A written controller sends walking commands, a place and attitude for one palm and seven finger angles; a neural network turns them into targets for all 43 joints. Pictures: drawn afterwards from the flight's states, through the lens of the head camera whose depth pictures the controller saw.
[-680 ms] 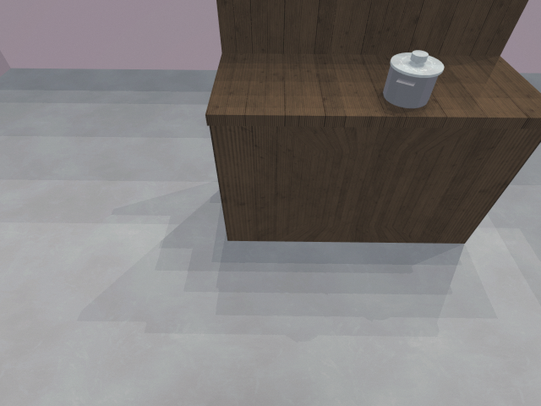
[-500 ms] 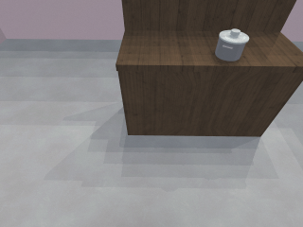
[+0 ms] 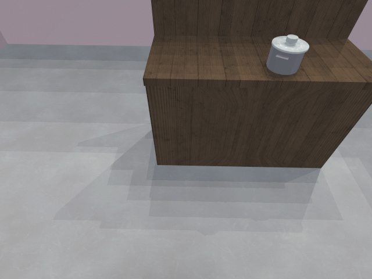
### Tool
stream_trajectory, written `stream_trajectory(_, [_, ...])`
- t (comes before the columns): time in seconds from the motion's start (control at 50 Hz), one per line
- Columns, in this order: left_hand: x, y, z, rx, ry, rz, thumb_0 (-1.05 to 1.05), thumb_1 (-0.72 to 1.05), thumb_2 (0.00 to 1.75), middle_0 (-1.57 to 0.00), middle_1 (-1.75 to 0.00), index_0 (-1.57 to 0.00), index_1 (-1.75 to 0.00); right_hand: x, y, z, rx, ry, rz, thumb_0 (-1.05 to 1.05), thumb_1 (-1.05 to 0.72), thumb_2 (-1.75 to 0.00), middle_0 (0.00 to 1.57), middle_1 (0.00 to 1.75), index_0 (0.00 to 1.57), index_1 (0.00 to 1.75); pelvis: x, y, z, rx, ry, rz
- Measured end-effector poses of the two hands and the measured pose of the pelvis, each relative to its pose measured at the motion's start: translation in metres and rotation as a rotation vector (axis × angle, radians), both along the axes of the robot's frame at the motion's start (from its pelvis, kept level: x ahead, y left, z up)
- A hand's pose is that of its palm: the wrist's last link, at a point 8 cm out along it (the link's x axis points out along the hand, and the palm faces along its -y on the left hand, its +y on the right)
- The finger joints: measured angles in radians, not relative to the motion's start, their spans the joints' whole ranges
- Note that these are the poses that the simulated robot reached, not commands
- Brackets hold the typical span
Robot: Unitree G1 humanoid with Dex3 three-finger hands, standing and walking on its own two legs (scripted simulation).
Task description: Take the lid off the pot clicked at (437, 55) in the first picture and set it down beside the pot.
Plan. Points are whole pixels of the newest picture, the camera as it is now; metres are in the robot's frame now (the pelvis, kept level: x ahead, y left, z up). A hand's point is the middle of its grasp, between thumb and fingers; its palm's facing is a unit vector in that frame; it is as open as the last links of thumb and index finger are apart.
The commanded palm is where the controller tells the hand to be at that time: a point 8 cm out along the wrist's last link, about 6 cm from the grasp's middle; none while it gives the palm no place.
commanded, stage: walk to a spot facing it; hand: left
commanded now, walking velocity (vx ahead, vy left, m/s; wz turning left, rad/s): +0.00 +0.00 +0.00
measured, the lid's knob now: (292, 38) +1.05 -0.40 +0.05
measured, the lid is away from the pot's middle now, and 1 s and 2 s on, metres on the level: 0.00 0.00 0.00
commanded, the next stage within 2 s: none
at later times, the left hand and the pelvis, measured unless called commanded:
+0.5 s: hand out of the picture +0.05 +0.18 -0.18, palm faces -0.16 -0.94 -0.31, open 7.3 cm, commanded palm none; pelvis -0.02 -0.03 -0.03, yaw -12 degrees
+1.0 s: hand out of the picture +0.11 +0.18 -0.16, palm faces -0.37 -0.89 -0.28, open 7.3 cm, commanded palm none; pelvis -0.02 +0.00 +0.00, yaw -28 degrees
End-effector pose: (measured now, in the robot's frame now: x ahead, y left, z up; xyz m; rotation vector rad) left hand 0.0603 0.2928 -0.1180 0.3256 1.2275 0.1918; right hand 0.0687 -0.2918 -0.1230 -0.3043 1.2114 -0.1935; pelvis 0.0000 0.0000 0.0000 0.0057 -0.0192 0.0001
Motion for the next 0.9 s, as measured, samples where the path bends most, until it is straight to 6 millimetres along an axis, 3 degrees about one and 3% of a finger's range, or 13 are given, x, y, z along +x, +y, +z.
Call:
stream_trajectory(0.26, [0.004, -0.008, -0.006, 0.001, 0.019, -0.022, 0.0, 0.91, 0.9, -0.21, -0.3, -0.21, -0.3, -0.005, 0.005, -0.006, 0.014, -0.041, -0.06, 0.01, -0.9, -0.9, 0.2, 0.3, 0.2, 0.3, -0.003, -0.002, -0.005, 0.007, 0.0, -0.064])
stream_trajectory(0.38, [0.001, -0.033, -0.019, -0.03, 0.052, -0.073, 0.0, 0.91, 0.9, -0.2, -0.3, -0.2, -0.3, -0.033, 0.012, -0.024, 0.069, -0.04, -0.134, 0.01, -0.9, -0.9, 0.2, 0.3, 0.2, 0.3, -0.013, -0.01, -0.016, 0.035, -0.002, -0.134])
stream_trajectory(0.5, [-0.009, -0.068, -0.026, -0.034, 0.065, -0.114, 0.0, 0.91, 0.9, -0.2, -0.3, -0.2, -0.3, -0.063, 0.002, -0.053, 0.129, -0.011, -0.219, 0.01, -0.9, -0.9, 0.2, 0.3, 0.2, 0.3, -0.021, -0.029, -0.03, 0.034, -0.01, -0.202])
stream_trajectory(0.6, [-0.023, -0.089, -0.013, -0.05, 0.102, -0.113, 0.0, 0.91, 0.9, -0.21, -0.3, -0.21, -0.3, -0.078, -0.004, -0.04, 0.143, 0.014, -0.263, 0.01, -0.9, -0.9, 0.2, 0.3, 0.2, 0.3, -0.026, -0.037, -0.014, 0.045, 0.016, -0.246])
stream_trajectory(0.68, [-0.021, -0.097, -0.006, -0.057, 0.125, -0.151, 0.0, 0.9, 0.9, -0.21, -0.3, -0.21, -0.3, -0.084, -0.011, -0.028, 0.129, -0.016, -0.312, 0.01, -0.9, -0.9, 0.2, 0.3, 0.2, 0.3, -0.027, -0.039, -0.005, 0.055, 0.038, -0.298])
stream_trajectory(0.8, [0.001, -0.095, -0.002, -0.052, 0.105, -0.212, 0.0, 0.9, 0.9, -0.21, -0.3, -0.21, -0.3, -0.091, -0.017, -0.019, 0.092, -0.055, -0.381, 0.01, -0.9, -0.9, 0.2, 0.3, 0.19, 0.3, -0.025, -0.033, -0.002, 0.047, 0.05, -0.368])
stream_trajectory(0.9, [0.027, -0.086, -0.004, -0.052, 0.07, -0.277, 0.0, 0.9, 0.9, -0.21, -0.3, -0.21, -0.3, -0.093, -0.009, -0.011, 0.067, -0.099, -0.424, 0.01, -0.9, -0.9, 0.2, 0.3, 0.19, 0.3, -0.023, -0.02, -0.002, 0.038, 0.053, -0.428])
